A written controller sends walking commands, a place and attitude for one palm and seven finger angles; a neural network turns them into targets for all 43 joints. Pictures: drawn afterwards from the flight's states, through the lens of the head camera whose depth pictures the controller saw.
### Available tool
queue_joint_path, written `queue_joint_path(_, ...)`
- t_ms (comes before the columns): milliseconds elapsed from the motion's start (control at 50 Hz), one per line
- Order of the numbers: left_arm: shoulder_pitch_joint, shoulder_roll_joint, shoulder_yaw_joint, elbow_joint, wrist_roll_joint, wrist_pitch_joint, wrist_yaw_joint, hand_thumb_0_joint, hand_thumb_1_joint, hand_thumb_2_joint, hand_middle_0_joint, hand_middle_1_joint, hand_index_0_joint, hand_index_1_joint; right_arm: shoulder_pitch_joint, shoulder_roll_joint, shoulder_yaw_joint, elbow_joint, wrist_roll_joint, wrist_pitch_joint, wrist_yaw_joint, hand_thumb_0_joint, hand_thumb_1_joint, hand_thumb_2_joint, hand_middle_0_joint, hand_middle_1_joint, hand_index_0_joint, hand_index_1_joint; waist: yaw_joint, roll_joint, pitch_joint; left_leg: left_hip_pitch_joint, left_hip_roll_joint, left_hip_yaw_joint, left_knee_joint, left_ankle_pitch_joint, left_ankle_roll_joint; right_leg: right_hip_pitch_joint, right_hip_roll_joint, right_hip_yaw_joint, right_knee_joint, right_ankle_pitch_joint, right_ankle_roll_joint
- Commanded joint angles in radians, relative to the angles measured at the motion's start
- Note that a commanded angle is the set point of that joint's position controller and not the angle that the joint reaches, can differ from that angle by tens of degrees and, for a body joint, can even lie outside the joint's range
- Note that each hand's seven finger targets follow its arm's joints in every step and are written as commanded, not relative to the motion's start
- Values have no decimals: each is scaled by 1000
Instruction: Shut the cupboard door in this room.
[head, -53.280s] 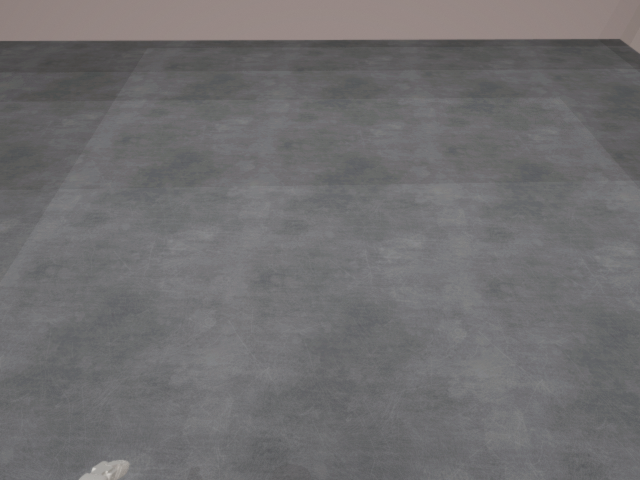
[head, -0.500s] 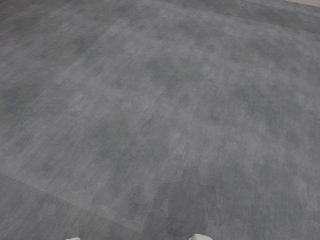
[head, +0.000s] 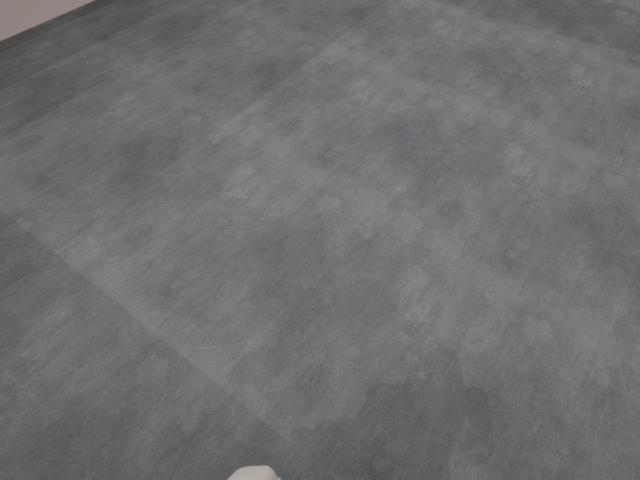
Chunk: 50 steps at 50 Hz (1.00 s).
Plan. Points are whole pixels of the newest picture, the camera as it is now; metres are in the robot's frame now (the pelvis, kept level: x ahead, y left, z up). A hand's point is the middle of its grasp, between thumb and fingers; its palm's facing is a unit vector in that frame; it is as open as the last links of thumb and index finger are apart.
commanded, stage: turn or walk to find it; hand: left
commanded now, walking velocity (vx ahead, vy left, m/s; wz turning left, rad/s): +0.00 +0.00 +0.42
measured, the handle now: out of the picture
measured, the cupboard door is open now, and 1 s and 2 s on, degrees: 92 92 92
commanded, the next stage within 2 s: none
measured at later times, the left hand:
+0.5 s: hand out of the picture +0.08 +0.21 -0.15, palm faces +0.19 -0.94 -0.27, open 7.4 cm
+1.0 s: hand out of the picture -0.07 +0.20 -0.18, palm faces +0.47 -0.84 -0.26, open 7.4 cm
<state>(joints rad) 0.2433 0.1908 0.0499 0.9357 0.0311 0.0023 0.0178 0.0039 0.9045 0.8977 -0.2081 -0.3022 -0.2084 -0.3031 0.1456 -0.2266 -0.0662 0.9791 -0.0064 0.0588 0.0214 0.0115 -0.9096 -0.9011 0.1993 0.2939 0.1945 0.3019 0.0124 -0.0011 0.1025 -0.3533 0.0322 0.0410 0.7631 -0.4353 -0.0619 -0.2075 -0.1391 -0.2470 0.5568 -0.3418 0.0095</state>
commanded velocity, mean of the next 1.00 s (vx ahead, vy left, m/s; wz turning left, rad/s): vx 0.00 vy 0.00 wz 0.42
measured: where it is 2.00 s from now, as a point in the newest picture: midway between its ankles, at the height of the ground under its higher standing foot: outside the picture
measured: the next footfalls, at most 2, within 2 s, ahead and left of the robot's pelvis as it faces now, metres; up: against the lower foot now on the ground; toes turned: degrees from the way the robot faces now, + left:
left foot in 0.06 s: +0.04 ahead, +0.13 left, +0.00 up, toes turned +6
right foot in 0.50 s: +0.09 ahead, -0.11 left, +0.00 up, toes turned +6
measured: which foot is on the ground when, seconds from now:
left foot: up 0.00-0.04, down 0.06-0.50, up 0.52-0.96, down 0.98-1.00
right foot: down 0.00-0.06, up 0.08-0.48, down 0.50-0.98, up 1.00-1.00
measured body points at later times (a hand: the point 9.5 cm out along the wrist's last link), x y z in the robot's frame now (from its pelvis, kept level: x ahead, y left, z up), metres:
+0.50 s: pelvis +0.02 -0.01 +0.00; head +0.07 -0.02 +0.44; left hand +0.07 +0.26 -0.13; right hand +0.11 -0.23 -0.16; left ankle +0.00 +0.12 -0.73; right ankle +0.04 -0.12 -0.74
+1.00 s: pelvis +0.01 +0.00 -0.01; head +0.05 +0.03 +0.44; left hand -0.09 +0.24 -0.16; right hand +0.22 -0.18 -0.14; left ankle -0.04 +0.09 -0.74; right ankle +0.05 -0.11 -0.73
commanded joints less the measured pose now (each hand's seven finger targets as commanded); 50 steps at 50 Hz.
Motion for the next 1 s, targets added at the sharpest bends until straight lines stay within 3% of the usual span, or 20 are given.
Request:
queue_joint_path(0,24,216,60,-33,-14,-2,7,0,900,900,-200,-300,-200,-300,60,-74,-11,-74,-6,-42,-4,0,-900,-900,200,300,200,300,-30,-117,-165,215,-5,43,-335,254,34,16,-185,89,47,468,-36)
queue_joint_path(20,48,173,55,-56,-22,5,1,0,900,900,-200,-300,-200,-300,104,-173,-32,-78,-14,-51,-8,0,-900,-900,200,300,200,300,-54,110,-214,383,176,-199,-378,470,121,-183,-84,34,240,209,34)
queue_joint_path(40,21,110,29,-88,-23,8,-3,0,900,900,-200,-300,-200,-300,161,-257,-53,-75,-9,-48,-15,0,-900,-900,200,300,200,300,-78,322,-222,421,395,-431,-416,817,259,-347,19,64,437,-341,79)
queue_joint_path(60,-47,126,26,-87,-15,22,10,0,900,900,-200,-300,-200,-300,178,-245,-52,-51,-7,-46,-28,0,-900,-900,200,300,200,300,-98,282,-220,362,387,-423,-419,747,290,-346,10,183,522,-345,65)
queue_joint_path(80,-80,126,33,-80,-18,23,7,0,900,900,-200,-300,-200,-300,131,-227,-48,-63,-11,-45,-38,0,-900,-900,200,300,200,300,-81,267,-167,316,340,-389,-420,660,287,-381,11,207,567,-282,63)
queue_joint_path(140,-28,124,37,-33,-15,24,-11,0,900,900,-200,-300,-200,-300,24,-160,-22,-90,-15,-54,-43,0,-900,-900,200,300,200,300,-16,141,-113,230,226,-249,-433,569,223,-344,20,212,576,-103,72)
queue_joint_path(180,-11,124,35,-25,-15,27,-13,0,900,900,-200,-300,-200,-300,31,-154,-19,-91,-10,-58,-43,0,-900,-900,200,300,200,300,-14,139,-113,235,197,-214,-441,580,209,-331,29,207,542,-65,79)
queue_joint_path(360,-76,98,23,-76,-22,19,-9,0,900,900,-200,-300,-200,-300,68,-161,-38,-91,-17,-46,-36,0,-900,-900,200,300,200,300,-38,185,-125,207,184,-296,-391,606,223,-221,85,181,246,-93,80)
queue_joint_path(440,21,111,27,-57,-27,-3,-3,0,900,900,-200,-300,-200,-300,40,-148,-42,-101,-10,-42,-34,0,-900,-900,200,300,200,300,15,159,-170,114,134,-311,-273,589,170,18,104,165,-96,122,64)
queue_joint_path(460,57,154,35,-50,-20,-16,3,0,900,900,-200,-300,-200,-300,58,-109,-38,-102,-2,-45,-28,0,-900,-900,200,300,200,300,27,46,-196,8,74,-270,-173,416,114,165,13,244,-210,227,45)
queue_joint_path(480,85,244,52,-47,-3,-25,12,0,900,900,-200,-300,-200,-300,67,-39,-27,-124,3,-48,-21,0,-900,-900,200,300,200,300,35,-252,-193,-190,-82,-101,49,5,36,265,-258,502,-241,399,-59)
queue_joint_path(500,79,252,53,-61,-12,-20,14,0,900,900,-200,-300,-200,-300,63,-76,-37,-129,-5,-30,-25,0,-900,-900,200,300,200,300,37,-232,-161,-169,-74,-121,245,-178,29,118,-373,539,-258,450,-149)
queue_joint_path(520,29,227,57,-69,-13,-21,18,0,900,900,-200,-300,-200,-300,55,-79,-41,-110,-10,-17,-24,0,-900,-900,200,300,200,300,21,-222,-124,-176,-49,-153,376,-145,32,42,-328,517,-263,396,-166)
queue_joint_path(580,-53,151,38,-95,-14,-23,14,0,900,900,-200,-300,-200,-300,85,-64,-39,-64,-14,-10,-8,0,-900,-900,200,300,200,300,-22,-158,-88,-197,-16,-118,485,31,8,30,-190,301,-228,395,-112)
queue_joint_path(820,89,207,58,-32,-2,-15,11,0,900,900,-200,-300,-200,-300,-50,-31,-2,-86,-1,-21,-4,0,-900,-900,200,300,200,300,51,-210,-118,-81,-16,20,36,-33,3,156,-222,189,-169,604,-140)
queue_joint_path(880,65,224,62,-25,-3,-11,11,0,900,900,-200,-300,-200,-300,-17,-37,1,-86,0,-30,-6,0,-900,-900,200,300,200,300,23,-202,-140,15,-18,44,-108,28,17,127,-233,167,-129,561,-121)
queue_joint_path(920,41,220,63,-25,-12,-4,7,0,900,900,-200,-300,-200,-300,39,-62,-4,-76,-4,-38,-6,0,-900,-900,200,300,200,300,-18,-142,-157,177,-11,51,-300,186,32,33,-207,113,-35,433,-60)
queue_joint_path(940,42,191,59,-36,-19,2,3,0,900,900,-200,-300,-200,-300,77,-127,-19,-75,-8,-48,-7,0,-900,-900,200,300,200,300,-44,7,-192,323,94,-81,-390,321,79,-104,-149,61,118,293,-4)
queue_joint_path(960,41,122,38,-67,-24,7,-5,0,900,900,-200,-300,-200,-300,120,-234,-45,-79,-14,-50,-13,0,-900,-900,200,300,200,300,-63,302,-196,423,354,-412,-429,647,213,-346,-4,32,335,-239,71)
queue_joint_path(980,-25,130,25,-80,-11,19,4,0,900,900,-200,-300,-200,-300,149,-247,-48,-59,-9,-42,-21,0,-900,-900,200,300,200,300,-88,273,-194,357,399,-429,-448,622,284,-351,7,138,457,-344,63)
